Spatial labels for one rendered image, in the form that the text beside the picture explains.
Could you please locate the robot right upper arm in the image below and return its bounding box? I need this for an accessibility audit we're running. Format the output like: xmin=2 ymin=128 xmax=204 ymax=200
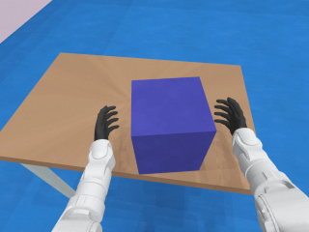
xmin=254 ymin=188 xmax=309 ymax=232

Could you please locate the robot left hand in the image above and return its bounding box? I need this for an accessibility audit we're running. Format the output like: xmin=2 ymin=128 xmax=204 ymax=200
xmin=94 ymin=105 xmax=119 ymax=141

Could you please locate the robot right hand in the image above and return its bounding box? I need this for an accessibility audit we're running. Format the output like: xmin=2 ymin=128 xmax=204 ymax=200
xmin=213 ymin=97 xmax=247 ymax=135

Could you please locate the robot left forearm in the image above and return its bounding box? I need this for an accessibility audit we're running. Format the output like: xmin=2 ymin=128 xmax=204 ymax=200
xmin=51 ymin=139 xmax=116 ymax=232

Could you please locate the robot right forearm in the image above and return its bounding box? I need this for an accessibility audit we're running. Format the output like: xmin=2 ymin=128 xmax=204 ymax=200
xmin=232 ymin=128 xmax=309 ymax=201

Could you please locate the table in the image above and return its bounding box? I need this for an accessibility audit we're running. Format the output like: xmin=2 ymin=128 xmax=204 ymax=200
xmin=0 ymin=52 xmax=257 ymax=198

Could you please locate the carton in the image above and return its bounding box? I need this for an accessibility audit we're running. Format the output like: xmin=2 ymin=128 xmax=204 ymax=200
xmin=130 ymin=76 xmax=217 ymax=175

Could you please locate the robot left upper arm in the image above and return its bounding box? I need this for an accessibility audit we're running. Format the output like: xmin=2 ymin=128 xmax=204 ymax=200
xmin=52 ymin=219 xmax=102 ymax=232

